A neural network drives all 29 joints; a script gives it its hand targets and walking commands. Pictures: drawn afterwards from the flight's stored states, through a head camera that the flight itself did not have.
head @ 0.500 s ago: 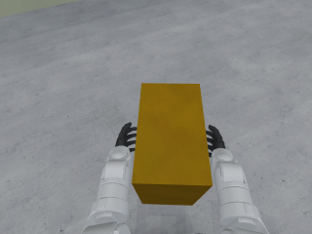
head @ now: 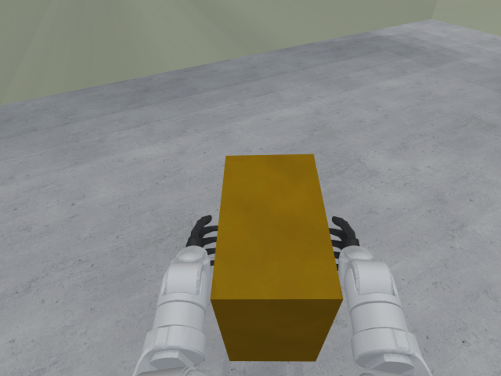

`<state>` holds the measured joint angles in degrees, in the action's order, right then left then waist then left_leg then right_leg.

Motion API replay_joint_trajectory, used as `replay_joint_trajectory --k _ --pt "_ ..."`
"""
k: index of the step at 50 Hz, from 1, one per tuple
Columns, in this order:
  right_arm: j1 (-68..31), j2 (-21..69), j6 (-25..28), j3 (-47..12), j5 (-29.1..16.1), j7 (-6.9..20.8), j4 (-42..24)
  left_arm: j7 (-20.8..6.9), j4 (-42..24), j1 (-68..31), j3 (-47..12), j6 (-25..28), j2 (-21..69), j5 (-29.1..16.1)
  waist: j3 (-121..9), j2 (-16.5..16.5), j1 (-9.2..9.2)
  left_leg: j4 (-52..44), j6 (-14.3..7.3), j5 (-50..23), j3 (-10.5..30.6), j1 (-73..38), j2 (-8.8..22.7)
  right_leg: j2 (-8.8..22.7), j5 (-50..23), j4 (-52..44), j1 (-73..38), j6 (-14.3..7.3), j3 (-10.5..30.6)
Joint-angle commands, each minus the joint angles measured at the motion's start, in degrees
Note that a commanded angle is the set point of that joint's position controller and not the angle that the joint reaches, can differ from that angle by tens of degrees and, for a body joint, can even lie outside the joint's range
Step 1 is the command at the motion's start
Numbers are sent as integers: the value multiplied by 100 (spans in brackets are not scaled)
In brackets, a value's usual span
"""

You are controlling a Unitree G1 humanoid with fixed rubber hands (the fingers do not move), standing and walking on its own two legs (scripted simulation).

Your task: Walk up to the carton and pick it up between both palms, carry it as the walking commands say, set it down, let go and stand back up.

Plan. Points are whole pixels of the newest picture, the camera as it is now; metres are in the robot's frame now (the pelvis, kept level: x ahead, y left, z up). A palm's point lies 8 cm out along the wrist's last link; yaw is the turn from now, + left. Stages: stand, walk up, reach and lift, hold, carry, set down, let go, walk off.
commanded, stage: reach and lift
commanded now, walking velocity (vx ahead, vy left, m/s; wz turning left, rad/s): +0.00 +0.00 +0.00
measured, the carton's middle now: (270, 259) +0.34 -0.03 -0.02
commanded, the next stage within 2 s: hold in 1.48 s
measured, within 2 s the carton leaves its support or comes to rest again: neither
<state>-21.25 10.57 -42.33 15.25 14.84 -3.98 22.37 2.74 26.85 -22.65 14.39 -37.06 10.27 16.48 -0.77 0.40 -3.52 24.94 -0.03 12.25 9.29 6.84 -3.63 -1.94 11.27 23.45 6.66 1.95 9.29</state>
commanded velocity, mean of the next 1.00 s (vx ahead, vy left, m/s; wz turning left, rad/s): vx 0.00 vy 0.00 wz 0.00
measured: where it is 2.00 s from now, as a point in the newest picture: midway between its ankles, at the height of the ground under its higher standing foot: outside the picture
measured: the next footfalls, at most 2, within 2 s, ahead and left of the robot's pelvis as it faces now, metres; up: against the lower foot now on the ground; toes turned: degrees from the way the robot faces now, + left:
none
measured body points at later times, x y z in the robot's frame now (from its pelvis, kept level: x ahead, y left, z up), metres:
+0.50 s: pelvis -0.01 -0.01 +0.00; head -0.05 -0.01 +0.44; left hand +0.32 +0.13 +0.04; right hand +0.31 -0.14 +0.04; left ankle +0.02 +0.12 -0.74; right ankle +0.03 -0.14 -0.74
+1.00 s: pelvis +0.00 -0.01 +0.00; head -0.05 -0.01 +0.44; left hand +0.31 +0.13 +0.04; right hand +0.31 -0.14 +0.04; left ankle +0.02 +0.12 -0.74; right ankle +0.03 -0.14 -0.74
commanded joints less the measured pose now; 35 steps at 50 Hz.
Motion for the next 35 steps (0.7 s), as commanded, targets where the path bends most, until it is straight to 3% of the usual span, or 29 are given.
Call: replay_joint_trajectory --k 1,16,35 --pt "-3517 6095 297 -2937 -1434 1353 -280 -1605 -5 -3262 -2957 19 5821 -1422 -1411 -31 65 -465 51 -364 -384 -238 -110 -273 -592 -262 -423 -41 -547" --pt "-3977 6024 235 -2848 -1423 1415 -156 -1564 -20 -3623 -2740 -160 5861 -1428 -1428 -45 269 -368 78 -217 -434 -330 -115 -264 -209 -215 -311 -48 -530" --pt "-3538 5966 250 -3206 -1530 1422 -476 -1498 -534 -3155 -3057 -284 5822 -1520 -1558 -47 355 -282 149 -880 -415 -428 -146 -277 -883 -124 -537 -35 -480"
